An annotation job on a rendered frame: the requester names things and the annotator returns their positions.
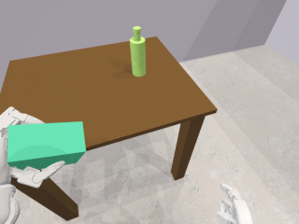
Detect table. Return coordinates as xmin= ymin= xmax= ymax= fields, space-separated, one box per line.
xmin=0 ymin=36 xmax=218 ymax=221

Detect robot left forearm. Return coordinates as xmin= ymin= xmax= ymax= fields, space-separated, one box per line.
xmin=0 ymin=184 xmax=21 ymax=224

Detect sponge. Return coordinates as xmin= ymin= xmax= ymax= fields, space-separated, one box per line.
xmin=7 ymin=121 xmax=86 ymax=170

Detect robot right hand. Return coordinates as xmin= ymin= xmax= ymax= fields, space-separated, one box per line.
xmin=217 ymin=182 xmax=254 ymax=224

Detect robot left hand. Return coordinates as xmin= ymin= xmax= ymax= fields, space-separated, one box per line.
xmin=0 ymin=106 xmax=65 ymax=189

